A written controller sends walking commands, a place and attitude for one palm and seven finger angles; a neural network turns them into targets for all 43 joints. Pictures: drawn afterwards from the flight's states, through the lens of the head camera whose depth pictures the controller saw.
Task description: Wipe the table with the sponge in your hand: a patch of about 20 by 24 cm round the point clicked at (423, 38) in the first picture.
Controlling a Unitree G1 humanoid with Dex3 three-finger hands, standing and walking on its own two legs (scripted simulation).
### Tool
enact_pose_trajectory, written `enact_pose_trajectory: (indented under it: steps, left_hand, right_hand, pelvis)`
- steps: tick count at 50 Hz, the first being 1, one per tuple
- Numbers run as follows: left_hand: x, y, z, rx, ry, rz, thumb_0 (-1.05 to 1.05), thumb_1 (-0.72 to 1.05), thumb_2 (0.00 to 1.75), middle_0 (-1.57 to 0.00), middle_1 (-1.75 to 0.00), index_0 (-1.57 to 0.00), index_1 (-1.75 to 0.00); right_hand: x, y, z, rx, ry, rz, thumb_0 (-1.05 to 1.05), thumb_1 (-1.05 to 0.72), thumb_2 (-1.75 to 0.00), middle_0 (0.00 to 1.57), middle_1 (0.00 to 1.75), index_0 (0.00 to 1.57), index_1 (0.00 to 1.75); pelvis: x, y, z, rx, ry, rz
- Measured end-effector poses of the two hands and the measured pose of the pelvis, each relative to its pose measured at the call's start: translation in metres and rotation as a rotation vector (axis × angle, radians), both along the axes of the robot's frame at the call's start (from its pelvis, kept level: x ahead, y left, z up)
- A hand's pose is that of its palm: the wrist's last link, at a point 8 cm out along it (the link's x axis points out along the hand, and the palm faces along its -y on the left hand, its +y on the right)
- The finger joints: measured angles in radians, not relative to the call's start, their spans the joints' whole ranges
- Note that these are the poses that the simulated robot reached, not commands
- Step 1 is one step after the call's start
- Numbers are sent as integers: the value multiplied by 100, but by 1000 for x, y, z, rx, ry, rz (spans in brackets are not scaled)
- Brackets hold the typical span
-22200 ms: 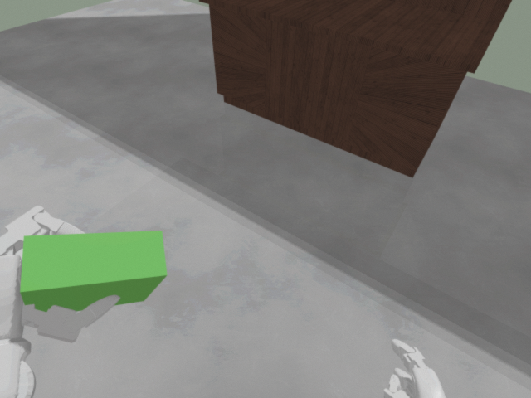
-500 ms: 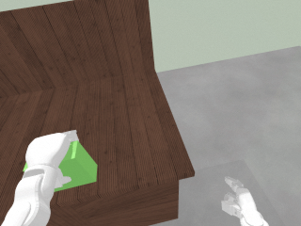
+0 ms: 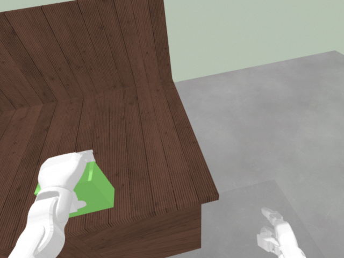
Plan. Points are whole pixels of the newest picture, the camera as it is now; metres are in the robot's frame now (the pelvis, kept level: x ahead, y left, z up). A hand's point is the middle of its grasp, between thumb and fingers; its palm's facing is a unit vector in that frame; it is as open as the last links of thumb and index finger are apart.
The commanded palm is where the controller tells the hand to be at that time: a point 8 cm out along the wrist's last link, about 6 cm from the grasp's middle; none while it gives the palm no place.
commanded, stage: move the sponge above the wiping area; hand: left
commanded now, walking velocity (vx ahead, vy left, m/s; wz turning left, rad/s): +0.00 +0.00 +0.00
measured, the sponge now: (83, 195) +0.23 +0.27 +0.02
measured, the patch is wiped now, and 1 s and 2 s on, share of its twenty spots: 0.00 0.00 0.00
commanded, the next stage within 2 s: lower the sponge onto the table in 1.10 s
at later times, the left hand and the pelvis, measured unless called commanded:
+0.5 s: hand (82, 185) +0.24 +0.26 +0.06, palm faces -0.03 -0.08 -1.00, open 9.6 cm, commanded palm +0.22 +0.26 +0.12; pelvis +0.00 +0.00 +0.00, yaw +0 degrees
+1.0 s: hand (76, 182) +0.25 +0.28 +0.06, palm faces -0.02 -0.07 -1.00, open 9.6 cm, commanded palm +0.22 +0.27 +0.12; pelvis +0.00 +0.00 +0.00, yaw +0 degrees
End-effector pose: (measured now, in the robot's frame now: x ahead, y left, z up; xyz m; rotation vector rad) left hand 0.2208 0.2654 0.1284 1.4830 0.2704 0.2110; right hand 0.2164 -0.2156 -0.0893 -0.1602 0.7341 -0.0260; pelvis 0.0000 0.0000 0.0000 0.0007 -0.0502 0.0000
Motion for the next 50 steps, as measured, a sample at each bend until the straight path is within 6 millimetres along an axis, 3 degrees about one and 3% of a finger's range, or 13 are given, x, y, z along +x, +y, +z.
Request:
enact_pose_trajectory:
  steps: [22, 44, 50]
  left_hand:
    - [0, -3, -13, -11, 15, 9, 0, -45, 104, -78, -137, -77, -137]
    - [5, -3, -13, 0, 2, 8, 0, -45, 104, -78, -137, -77, -137]
    - [6, 7, -10, 12, -3, 29, 0, -45, 104, -78, -136, -77, -137]
  right_hand:
    - [14, 7, 5, 3, -14, 21, 2, -91, -90, 20, 30, 20, 30]
    - [3, -1, 1, -2, 9, -8, 2, -91, -90, 20, 30, 20, 30]
    - [2, -3, 2, -7, 9, -17, 2, -91, -90, 20, 30, 20, 30]
  pelvis:
    - [4, 2, -1, 0, 9, 2]
    - [3, 0, -1, 0, 7, 1]
    - [3, -1, -1, -1, 5, 0]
